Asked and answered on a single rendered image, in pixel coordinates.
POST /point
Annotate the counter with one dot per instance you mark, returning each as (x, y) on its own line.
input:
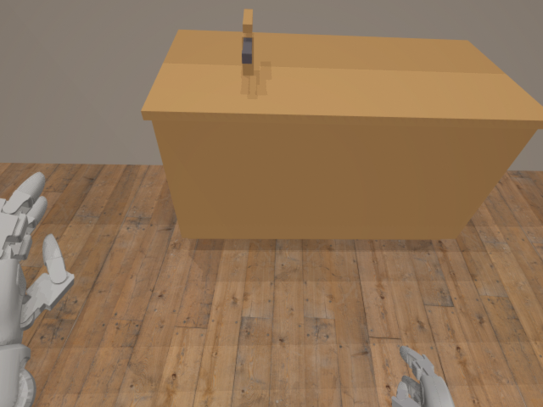
(333, 137)

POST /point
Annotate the tap lever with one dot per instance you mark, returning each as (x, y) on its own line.
(247, 51)

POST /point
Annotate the robot left hand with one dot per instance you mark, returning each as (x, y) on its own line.
(18, 219)

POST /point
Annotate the left robot forearm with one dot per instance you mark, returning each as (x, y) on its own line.
(17, 385)

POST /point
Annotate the robot right hand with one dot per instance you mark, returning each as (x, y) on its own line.
(432, 390)

